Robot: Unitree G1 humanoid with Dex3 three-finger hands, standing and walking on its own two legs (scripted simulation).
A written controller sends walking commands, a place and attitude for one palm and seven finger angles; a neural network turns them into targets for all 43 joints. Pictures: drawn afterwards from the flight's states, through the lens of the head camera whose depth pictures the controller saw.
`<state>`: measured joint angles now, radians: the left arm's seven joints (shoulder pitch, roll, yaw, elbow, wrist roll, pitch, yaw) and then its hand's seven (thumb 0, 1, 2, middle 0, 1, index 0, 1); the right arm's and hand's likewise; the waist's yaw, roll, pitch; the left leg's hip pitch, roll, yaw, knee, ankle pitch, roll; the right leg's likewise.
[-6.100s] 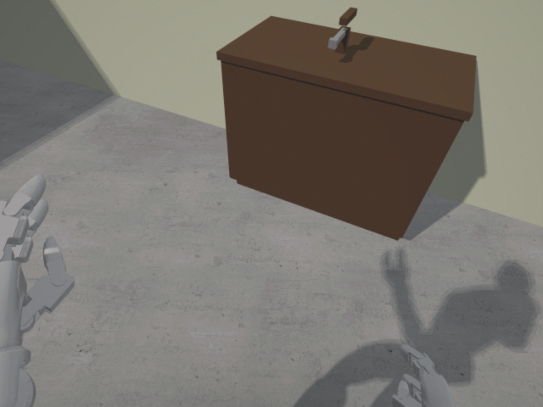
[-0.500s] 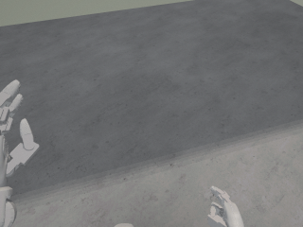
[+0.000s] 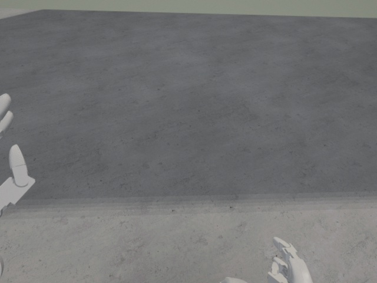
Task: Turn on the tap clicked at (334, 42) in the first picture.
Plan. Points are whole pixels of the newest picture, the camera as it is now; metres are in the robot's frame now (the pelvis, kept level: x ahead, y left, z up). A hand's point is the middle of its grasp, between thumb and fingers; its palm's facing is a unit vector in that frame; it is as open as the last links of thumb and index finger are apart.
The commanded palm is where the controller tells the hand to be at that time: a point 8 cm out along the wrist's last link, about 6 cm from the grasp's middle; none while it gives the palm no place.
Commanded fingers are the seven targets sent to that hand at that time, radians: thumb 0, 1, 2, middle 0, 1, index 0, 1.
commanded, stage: turn to face it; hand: left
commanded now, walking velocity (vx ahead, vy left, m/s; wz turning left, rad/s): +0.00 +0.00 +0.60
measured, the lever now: out of the picture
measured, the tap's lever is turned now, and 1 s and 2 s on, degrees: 0 0 0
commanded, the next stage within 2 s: none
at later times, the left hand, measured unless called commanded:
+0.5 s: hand out of the picture +0.06 +0.27 +0.18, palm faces +0.62 -0.67 -0.41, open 7.4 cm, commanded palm -0.01 +0.30 +0.18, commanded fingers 0.00 0.90 0.90 -0.20 -0.30 -0.20 -0.30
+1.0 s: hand out of the picture -0.09 +0.26 +0.16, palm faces +0.77 -0.45 -0.45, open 7.4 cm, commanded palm -0.16 +0.26 +0.18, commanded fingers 0.00 0.90 0.90 -0.20 -0.30 -0.20 -0.30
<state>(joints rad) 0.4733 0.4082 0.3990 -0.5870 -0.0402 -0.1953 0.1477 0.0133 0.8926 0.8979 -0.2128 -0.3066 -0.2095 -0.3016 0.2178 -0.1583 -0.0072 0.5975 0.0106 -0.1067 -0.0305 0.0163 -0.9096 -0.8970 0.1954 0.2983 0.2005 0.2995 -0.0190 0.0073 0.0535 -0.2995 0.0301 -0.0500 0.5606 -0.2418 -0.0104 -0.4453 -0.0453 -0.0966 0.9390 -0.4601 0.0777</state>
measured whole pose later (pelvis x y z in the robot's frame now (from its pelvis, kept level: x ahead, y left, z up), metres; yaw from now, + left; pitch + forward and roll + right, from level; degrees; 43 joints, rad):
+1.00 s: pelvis -0.14 -0.06 +0.00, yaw +34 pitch -1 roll +2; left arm 0.45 0.32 0.33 -0.43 -0.04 -0.12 0.14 0.01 0.89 0.90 -0.21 -0.31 -0.21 -0.30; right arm 0.17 -0.21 0.00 0.65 0.00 -0.06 -0.05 0.02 -0.91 -0.90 0.20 0.30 0.21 0.30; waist 0.01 0.04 0.08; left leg -0.53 -0.02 0.00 1.19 -0.41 -0.06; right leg -0.25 -0.08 -0.17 0.52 -0.25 -0.04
